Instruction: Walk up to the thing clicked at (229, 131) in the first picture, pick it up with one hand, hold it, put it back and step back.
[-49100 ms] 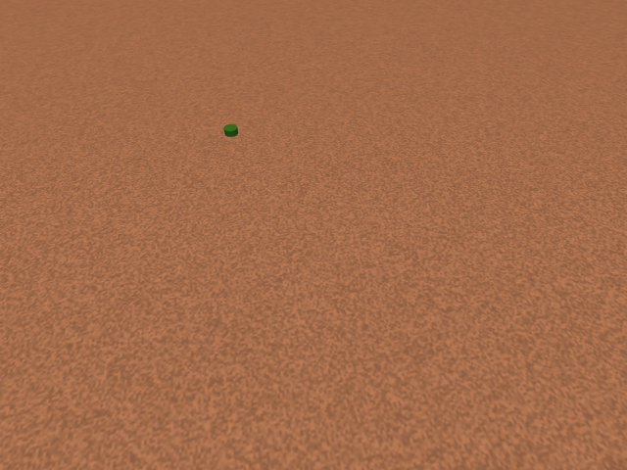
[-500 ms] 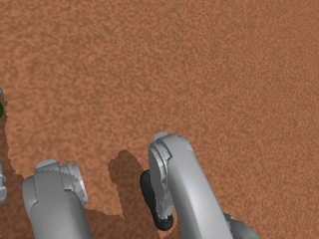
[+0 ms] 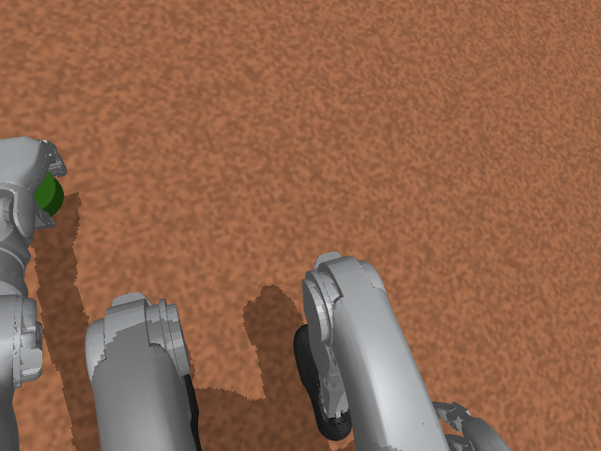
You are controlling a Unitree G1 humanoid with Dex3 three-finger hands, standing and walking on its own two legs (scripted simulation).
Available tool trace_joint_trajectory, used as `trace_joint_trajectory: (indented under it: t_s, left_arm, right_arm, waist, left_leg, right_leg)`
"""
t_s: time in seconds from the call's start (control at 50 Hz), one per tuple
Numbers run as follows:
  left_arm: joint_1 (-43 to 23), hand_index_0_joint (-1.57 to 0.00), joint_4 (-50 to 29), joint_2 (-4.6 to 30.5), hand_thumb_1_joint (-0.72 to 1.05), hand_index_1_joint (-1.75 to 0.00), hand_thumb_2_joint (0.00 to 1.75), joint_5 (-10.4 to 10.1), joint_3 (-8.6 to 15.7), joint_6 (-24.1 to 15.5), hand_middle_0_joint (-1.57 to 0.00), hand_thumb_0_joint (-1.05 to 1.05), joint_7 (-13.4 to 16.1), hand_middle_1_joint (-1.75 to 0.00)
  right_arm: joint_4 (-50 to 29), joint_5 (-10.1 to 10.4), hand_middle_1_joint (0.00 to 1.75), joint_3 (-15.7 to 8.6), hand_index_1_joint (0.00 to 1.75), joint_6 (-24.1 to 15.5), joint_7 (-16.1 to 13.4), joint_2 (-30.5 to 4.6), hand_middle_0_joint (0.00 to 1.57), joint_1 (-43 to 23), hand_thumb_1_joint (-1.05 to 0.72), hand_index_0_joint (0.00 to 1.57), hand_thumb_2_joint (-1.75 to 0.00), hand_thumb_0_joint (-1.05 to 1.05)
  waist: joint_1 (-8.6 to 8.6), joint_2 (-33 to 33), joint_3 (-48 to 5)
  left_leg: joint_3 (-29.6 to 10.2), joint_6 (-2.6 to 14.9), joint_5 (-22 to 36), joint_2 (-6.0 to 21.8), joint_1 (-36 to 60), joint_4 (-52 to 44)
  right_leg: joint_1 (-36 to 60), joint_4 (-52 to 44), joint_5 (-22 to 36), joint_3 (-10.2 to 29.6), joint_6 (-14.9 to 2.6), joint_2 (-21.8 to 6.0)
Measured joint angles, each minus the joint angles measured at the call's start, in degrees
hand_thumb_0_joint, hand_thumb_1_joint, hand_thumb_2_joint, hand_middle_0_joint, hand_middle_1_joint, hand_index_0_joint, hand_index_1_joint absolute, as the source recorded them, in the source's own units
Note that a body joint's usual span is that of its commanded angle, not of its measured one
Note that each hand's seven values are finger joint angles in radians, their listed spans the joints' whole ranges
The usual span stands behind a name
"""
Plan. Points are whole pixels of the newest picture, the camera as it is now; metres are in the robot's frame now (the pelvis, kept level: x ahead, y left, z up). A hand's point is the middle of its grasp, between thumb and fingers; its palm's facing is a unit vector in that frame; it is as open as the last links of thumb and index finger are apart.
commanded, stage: lift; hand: left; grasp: from above
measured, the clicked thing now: (28, 193) +0.49 +0.31 -0.18
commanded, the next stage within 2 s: hold in 1.66 s
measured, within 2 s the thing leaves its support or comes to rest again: neither
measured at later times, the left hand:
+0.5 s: hand out of the picture +0.41 +0.32 -0.04, palm faces -0.46 -0.12 -0.88, open 8.7 cm
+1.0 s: hand out of the picture +0.34 +0.29 +0.17, palm faces -0.43 -0.14 -0.89, open 8.7 cm
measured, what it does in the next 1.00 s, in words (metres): rises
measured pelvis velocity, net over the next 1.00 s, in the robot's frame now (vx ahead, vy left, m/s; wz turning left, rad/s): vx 0.01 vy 0.00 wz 0.12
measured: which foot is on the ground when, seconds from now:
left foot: down 0.00-1.00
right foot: down 0.00-1.00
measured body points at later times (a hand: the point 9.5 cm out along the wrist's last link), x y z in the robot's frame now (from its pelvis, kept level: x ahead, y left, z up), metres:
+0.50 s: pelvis -0.01 +0.00 +0.07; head +0.19 +0.07 +0.47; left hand +0.43 +0.32 +0.01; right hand +0.10 -0.27 -0.04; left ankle +0.08 +0.14 -0.29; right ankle +0.11 -0.12 -0.29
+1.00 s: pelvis +0.01 +0.00 +0.25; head +0.13 +0.03 +0.68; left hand +0.36 +0.30 +0.22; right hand +0.16 -0.24 +0.13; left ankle +0.08 +0.14 -0.29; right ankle +0.11 -0.12 -0.29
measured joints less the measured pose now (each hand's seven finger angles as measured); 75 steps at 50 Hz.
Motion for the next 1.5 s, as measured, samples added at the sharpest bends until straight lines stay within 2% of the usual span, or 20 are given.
trace_joint_trajectory:
  t_s: [0.12, 0.38, 0.58, 0.68, 0.92, 1.04, 1.16, 1.24, 1.36, 1.5]
  left_arm:
    - [1.14, -0.83, -3.85, -1.33, 0.16, -0.52, 0.34, -1.8, -0.48, 1.19, -0.6, -0.04, -2.29, -0.53]
    - [9.67, -0.79, -17.01, -5.2, 0.16, -0.58, 0.37, -4.7, -2.31, 2.73, -0.56, -0.01, -10.31, -0.59]
    - [18.22, -0.78, -28.15, -7.1, 0.16, -0.62, 0.39, -8.98, -5.13, 3.37, -0.54, 0.0, -13.7, -0.61]
    - [22.5, -0.78, -33.53, -8.65, 0.16, -0.62, 0.39, -10.45, -6.48, 4.63, -0.54, 0.0, -13.96, -0.61]
    - [30.89, -0.78, -41.08, -12.59, 0.14, -0.63, 0.42, -12.02, -8.44, 9.87, -0.54, 0.01, -15.07, -0.61]
    - [35.14, -0.79, -42.14, -13.64, 0.13, -0.63, 0.43, -12.97, -9.53, 9.84, -0.55, 0.01, -16.3, -0.6]
    - [36.9, -0.78, -41.01, -14.62, 0.13, -0.64, 0.44, -12.67, -10.01, 8.54, -0.55, 0.01, -15.52, -0.61]
    - [38.07, -0.77, -39.79, -16.18, 0.13, -0.65, 0.45, -11.76, -10.63, 8.22, -0.54, 0.02, -14.07, -0.61]
    - [37.94, -0.78, -36.43, -18.22, 0.13, -0.65, 0.44, -10.71, -12.0, 8.79, -0.54, 0.02, -11.77, -0.62]
    - [37.1, -0.78, -34.21, -19.52, 0.12, -0.66, 0.45, -10.84, -12.59, 9.78, -0.54, 0.02, -10.47, -0.62]
  right_arm:
    - [0.13, 1.0, 0.3, -1.48, 0.3, 1.18, -0.93, 0.61, 0.2, 0.69, -0.92, 0.2, -0.91, 0.0]
    - [-1.08, 4.32, 0.3, -5.28, 0.3, 5.18, -2.69, 0.85, 0.2, 1.92, -0.92, 0.2, -0.91, 0.0]
    - [-2.56, 6.65, 0.3, -6.85, 0.3, 5.99, -4.92, 1.38, 0.2, 0.94, -0.92, 0.2, -0.9, 0.0]
    - [-2.67, 7.72, 0.3, -7.07, 0.3, 6.0, -6.4, 2.3, 0.2, -0.16, -0.92, 0.2, -0.9, 0.0]
    - [-1.82, 9.56, 0.3, -7.4, 0.3, 6.36, -9.26, 4.06, 0.2, -1.1, -0.91, 0.2, -0.9, 0.0]
    - [-1.01, 10.22, 0.3, -7.3, 0.3, 5.11, -10.73, 4.09, 0.2, 0.57, -0.91, 0.2, -0.9, 0.0]
    - [0.03, 10.59, 0.3, -7.77, 0.3, 3.17, -11.83, 4.04, 0.2, 2.22, -0.92, 0.2, -0.91, 0.01]
    - [0.76, 10.74, 0.3, -8.22, 0.3, 2.49, -12.09, 3.88, 0.2, 3.18, -0.92, 0.2, -0.91, 0.01]
    - [1.84, 10.67, 0.3, -8.61, 0.3, 2.04, -12.2, 3.9, 0.2, 3.85, -0.91, 0.2, -0.91, 0.01]
    - [2.63, 10.56, 0.3, -8.87, 0.3, 2.0, -11.98, 4.13, 0.2, 4.55, -0.91, 0.2, -0.9, 0.01]
  waist:
    - [1.1, 0.44, -1.18]
    - [4.89, 2.05, -5.85]
    - [8.01, 2.32, -8.59]
    - [8.82, 2.3, -9.37]
    - [9.53, 2.72, -9.47]
    - [9.97, 2.63, -9.02]
    - [10.25, 2.28, -8.35]
    - [10.54, 2.29, -8.18]
    - [10.79, 2.13, -7.14]
    - [10.93, 2.08, -5.59]
  left_leg:
    - [0.65, 0.19, 0.04, -0.07, 0.81, -1.82]
    - [2.98, 1.22, 0.62, -0.21, 6.52, -9.27]
    - [4.31, 1.59, 1.6, 0.22, 14.55, -17.28]
    - [4.89, 1.55, 1.73, 0.57, 20.92, -22.51]
    - [6.48, 1.42, 4.0, 1.42, 41.48, -40.04]
    - [7.39, 1.41, 5.72, 1.64, 53.14, -49.87]
    - [7.82, 1.27, 7.44, 1.76, 62.88, -58.28]
    - [8.16, 1.28, 8.54, 1.89, 68.75, -63.53]
    - [8.76, 1.32, 10.32, 1.93, 76.74, -70.73]
    - [9.55, 1.35, 12.54, 1.91, 84.69, -78.43]
  right_leg:
    - [0.9, -1.5, -0.29, 0.42, -0.05, -0.34]
    - [6.68, -8.0, -0.59, 1.94, -0.04, -1.41]
    - [14.15, -15.53, 0.54, 2.76, -0.04, -1.64]
    - [20.08, -20.5, 0.89, 3.08, -0.09, -1.67]
    - [39.65, -37.44, 3.6, 3.89, -0.63, -1.65]
    - [50.84, -46.85, 5.36, 4.43, -0.87, -1.75]
    - [60.4, -55.12, 7.12, 4.6, -1.11, -1.82]
    - [66.19, -60.44, 8.37, 4.78, -1.17, -1.8]
    - [73.97, -67.52, 10.22, 5.17, -1.19, -1.89]
    - [81.55, -74.9, 12.46, 5.77, -1.2, -2.02]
